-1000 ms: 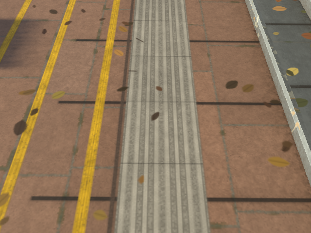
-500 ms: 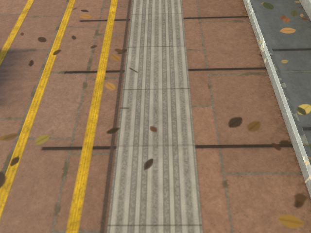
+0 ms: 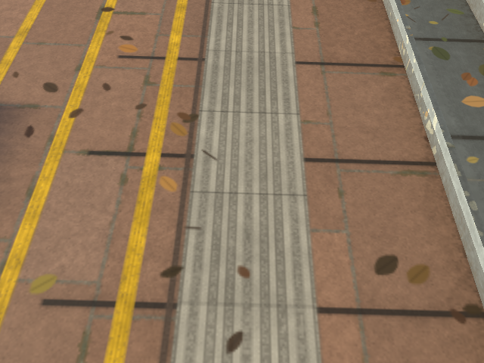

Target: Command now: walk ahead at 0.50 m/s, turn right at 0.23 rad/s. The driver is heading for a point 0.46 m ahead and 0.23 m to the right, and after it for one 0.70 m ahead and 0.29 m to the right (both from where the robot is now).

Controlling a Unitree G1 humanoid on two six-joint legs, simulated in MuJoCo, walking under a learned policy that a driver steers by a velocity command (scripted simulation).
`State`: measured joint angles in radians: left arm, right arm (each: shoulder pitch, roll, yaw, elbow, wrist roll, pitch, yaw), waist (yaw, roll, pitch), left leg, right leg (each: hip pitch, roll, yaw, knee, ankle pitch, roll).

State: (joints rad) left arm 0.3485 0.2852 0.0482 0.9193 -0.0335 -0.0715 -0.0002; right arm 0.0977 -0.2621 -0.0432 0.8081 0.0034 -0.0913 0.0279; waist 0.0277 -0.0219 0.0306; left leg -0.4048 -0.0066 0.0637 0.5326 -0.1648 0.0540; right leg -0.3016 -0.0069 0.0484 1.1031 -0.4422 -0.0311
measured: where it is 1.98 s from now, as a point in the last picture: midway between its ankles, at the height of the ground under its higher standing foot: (318, 286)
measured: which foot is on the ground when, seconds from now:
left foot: down 0.00-0.46, up 0.48-0.90, down 0.92-1.00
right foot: up 0.00-0.42, down 0.44-0.94, up 0.96-1.00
